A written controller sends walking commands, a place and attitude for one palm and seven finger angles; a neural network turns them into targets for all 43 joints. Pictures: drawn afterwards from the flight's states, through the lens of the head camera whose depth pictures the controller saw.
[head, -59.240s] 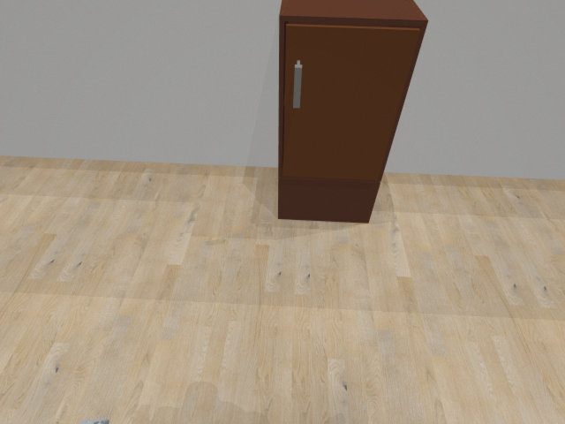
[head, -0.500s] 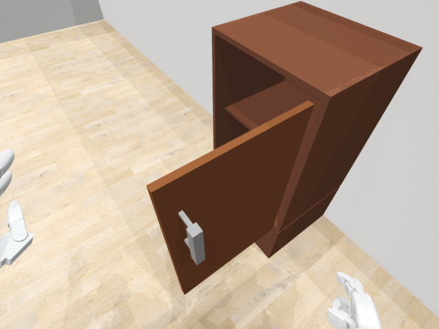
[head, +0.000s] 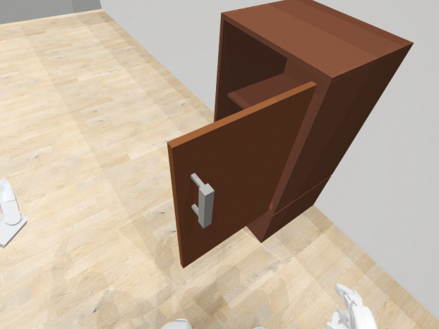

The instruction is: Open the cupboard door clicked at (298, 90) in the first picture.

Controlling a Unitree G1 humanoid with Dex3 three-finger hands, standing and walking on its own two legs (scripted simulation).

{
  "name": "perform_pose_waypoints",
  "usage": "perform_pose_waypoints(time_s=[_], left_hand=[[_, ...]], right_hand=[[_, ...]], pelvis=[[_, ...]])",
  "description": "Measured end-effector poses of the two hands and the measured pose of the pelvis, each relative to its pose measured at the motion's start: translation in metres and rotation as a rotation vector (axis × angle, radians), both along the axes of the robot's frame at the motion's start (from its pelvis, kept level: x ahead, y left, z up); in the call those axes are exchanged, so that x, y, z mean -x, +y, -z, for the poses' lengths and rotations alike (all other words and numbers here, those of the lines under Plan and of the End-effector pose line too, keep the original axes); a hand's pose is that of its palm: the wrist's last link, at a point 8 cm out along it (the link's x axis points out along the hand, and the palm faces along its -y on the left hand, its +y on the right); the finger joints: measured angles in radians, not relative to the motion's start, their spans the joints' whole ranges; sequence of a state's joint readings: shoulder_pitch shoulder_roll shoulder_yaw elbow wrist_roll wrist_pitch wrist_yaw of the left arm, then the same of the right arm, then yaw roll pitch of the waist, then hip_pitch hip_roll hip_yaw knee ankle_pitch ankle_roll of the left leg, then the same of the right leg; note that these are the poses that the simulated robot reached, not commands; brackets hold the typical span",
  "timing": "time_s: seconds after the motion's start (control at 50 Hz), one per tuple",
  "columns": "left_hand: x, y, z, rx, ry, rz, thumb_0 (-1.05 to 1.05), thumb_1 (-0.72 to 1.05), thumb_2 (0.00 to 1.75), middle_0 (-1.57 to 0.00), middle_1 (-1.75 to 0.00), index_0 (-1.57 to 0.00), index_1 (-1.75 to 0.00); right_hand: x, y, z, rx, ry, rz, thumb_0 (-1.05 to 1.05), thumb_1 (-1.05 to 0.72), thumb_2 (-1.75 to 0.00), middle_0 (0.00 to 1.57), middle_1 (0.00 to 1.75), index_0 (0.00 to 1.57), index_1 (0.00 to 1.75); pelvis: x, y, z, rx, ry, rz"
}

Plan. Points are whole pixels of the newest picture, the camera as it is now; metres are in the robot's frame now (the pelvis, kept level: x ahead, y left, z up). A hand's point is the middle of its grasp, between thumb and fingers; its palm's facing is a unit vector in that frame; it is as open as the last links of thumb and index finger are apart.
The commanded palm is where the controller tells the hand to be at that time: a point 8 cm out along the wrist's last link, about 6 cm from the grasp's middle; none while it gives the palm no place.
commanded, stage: step back with the hand held close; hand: left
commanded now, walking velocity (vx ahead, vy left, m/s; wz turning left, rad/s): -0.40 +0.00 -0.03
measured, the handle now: (200, 200) +0.39 +0.06 -0.03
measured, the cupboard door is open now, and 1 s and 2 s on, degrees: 90 90 90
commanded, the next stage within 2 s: stop stepping back and stand still in 0.18 s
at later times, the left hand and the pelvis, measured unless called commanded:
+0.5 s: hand out of the picture +0.13 +0.25 +0.18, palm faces +0.36 -0.81 -0.47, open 7.4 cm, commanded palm +0.07 +0.29 +0.19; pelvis -0.08 -0.01 +0.01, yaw -1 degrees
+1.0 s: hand out of the picture +0.10 +0.29 +0.17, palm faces +0.46 -0.79 -0.42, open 7.4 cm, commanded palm +0.05 +0.32 +0.19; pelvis -0.09 +0.02 +0.01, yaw +0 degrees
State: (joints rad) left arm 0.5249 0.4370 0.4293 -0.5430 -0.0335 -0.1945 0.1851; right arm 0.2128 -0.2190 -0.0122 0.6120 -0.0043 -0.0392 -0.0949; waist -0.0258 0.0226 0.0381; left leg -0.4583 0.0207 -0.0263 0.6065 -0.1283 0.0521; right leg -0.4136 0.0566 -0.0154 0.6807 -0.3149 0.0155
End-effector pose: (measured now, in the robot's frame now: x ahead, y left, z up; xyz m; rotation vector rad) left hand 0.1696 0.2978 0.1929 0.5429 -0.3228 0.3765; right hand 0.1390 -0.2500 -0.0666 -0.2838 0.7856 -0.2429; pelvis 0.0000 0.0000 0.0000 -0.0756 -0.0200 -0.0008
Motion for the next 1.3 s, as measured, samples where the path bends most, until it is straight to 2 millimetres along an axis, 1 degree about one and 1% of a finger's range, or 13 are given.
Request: perform_pose_waypoints(time_s=[0.12,0.26,0.34,0.48,0.56,0.68,0.76,0.84,0.92,1.0,1.06,1.18,1.3], left_hand=[[0.024,0.006,-0.011,-0.032,-0.006,-0.014,0.02,0.89,0.89,-0.21,-0.3,-0.22,-0.3],[0.045,-0.021,0.005,0.017,0.05,0.052,0.02,0.89,0.9,-0.2,-0.3,-0.21,-0.3],[0.051,-0.027,0.005,0.02,0.049,0.109,0.02,0.89,0.89,-0.21,-0.3,-0.22,-0.3],[0.074,-0.009,-0.001,-0.008,0.074,0.059,0.02,0.89,0.89,-0.21,-0.3,-0.22,-0.3],[0.092,-0.002,0.001,0.013,0.055,0.024,0.02,0.89,0.89,-0.21,-0.3,-0.22,-0.3],[0.087,0.016,0.013,0.105,-0.016,-0.033,0.01,0.89,0.9,-0.21,-0.3,-0.22,-0.3],[0.089,0.012,0.003,0.087,0.005,-0.028,0.02,0.89,0.9,-0.2,-0.3,-0.21,-0.3],[0.108,-0.006,-0.009,0.0,0.051,0.044,0.02,0.9,0.9,-0.2,-0.3,-0.21,-0.3],[0.116,-0.001,-0.01,0.003,0.054,0.03,0.01,0.89,0.89,-0.21,-0.3,-0.22,-0.3],[0.108,0.024,0.004,0.052,0.054,-0.065,0.01,0.89,0.89,-0.21,-0.3,-0.22,-0.3],[0.1,0.034,0.012,0.086,0.078,-0.094,0.01,0.89,0.9,-0.21,-0.3,-0.22,-0.3],[0.093,0.018,0.002,0.027,0.088,0.008,0.02,0.9,0.9,-0.2,-0.3,-0.21,-0.3],[0.103,0.012,-0.004,-0.015,0.118,0.037,0.02,0.89,0.89,-0.21,-0.3,-0.22,-0.3]], right_hand=[[0.014,0.014,-0.004,-0.043,-0.008,-0.038,0.01,-0.9,-0.9,0.2,0.3,0.2,0.3],[0.025,0.015,0.008,-0.081,-0.006,-0.093,0.01,-0.9,-0.9,0.2,0.3,0.2,0.3],[0.041,0.009,0.003,-0.069,-0.016,-0.046,0.01,-0.9,-0.9,0.2,0.3,0.2,0.3],[0.069,-0.002,-0.013,-0.031,-0.064,-0.007,0.01,-0.9,-0.9,0.2,0.3,0.2,0.3],[0.083,-0.007,-0.01,0.003,-0.047,-0.003,0.01,-0.9,-0.9,0.2,0.3,0.2,0.3],[0.097,0.003,0.0,0.022,-0.016,0.019,0.01,-0.9,-0.9,0.2,0.3,0.2,0.3],[0.101,0.025,-0.007,-0.051,-0.046,-0.023,0.01,-0.9,-0.9,0.2,0.3,0.2,0.3],[0.101,0.037,-0.005,-0.105,-0.063,-0.064,0.01,-0.9,-0.9,0.2,0.3,0.2,0.3],[0.107,0.037,0.002,-0.105,-0.002,-0.052,0.01,-0.9,-0.9,0.2,0.3,0.2,0.3],[0.105,0.033,0.008,-0.066,0.014,-0.04,0.01,-0.9,-0.9,0.2,0.3,0.2,0.3],[0.102,0.033,0.003,-0.051,0.013,-0.038,0.01,-0.9,-0.9,0.2,0.3,0.2,0.3],[0.093,0.039,-0.012,-0.061,-0.085,-0.054,0.01,-0.9,-0.9,0.2,0.3,0.2,0.3],[0.094,0.039,-0.012,-0.086,-0.084,-0.048,0.01,-0.9,-0.9,0.2,0.3,0.2,0.3]], pelvis=[[0.015,-0.005,-0.006,0.01,0.044,-0.001],[0.05,-0.014,-0.002,-0.012,0.072,0.052],[0.057,-0.013,-0.002,-0.012,0.043,0.047],[0.074,-0.011,-0.007,-0.016,0.022,0.017],[0.076,-0.004,-0.004,-0.009,0.005,0.029],[0.079,0.007,0.001,-0.014,-0.033,0.015],[0.092,0.002,-0.01,-0.032,-0.019,0.01],[0.103,0.002,-0.009,-0.056,0.002,0.026],[0.096,0.007,-0.012,-0.062,0.018,0.034],[0.089,0.017,-0.009,-0.041,0.022,0.008],[0.093,0.022,-0.012,-0.065,0.006,0.022],[0.101,0.023,-0.013,-0.08,0.015,0.036],[0.103,0.02,-0.015,-0.057,0.032,0.034]])
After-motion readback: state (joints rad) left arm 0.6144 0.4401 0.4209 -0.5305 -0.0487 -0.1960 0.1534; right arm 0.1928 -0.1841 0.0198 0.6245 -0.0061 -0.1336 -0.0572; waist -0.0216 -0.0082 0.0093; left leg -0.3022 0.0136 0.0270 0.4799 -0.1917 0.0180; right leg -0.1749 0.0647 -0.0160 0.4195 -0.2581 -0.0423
